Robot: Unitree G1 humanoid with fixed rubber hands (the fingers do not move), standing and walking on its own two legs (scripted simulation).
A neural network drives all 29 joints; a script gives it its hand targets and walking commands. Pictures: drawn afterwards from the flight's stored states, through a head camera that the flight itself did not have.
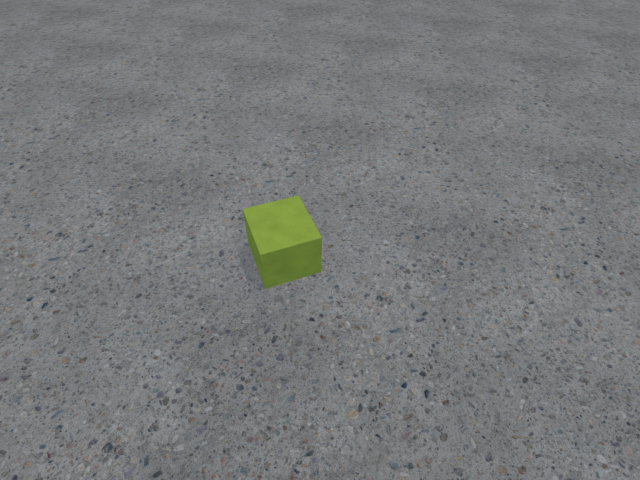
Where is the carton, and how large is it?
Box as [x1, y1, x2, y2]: [243, 195, 321, 288]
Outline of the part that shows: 298,195 243,209 248,242 265,288 320,271 321,237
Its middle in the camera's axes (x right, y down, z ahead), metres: -0.15 +0.02 +1.56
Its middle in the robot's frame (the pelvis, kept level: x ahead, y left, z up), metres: +1.12 +0.12 -0.68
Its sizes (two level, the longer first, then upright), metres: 0.257 0.236 0.205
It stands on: the floor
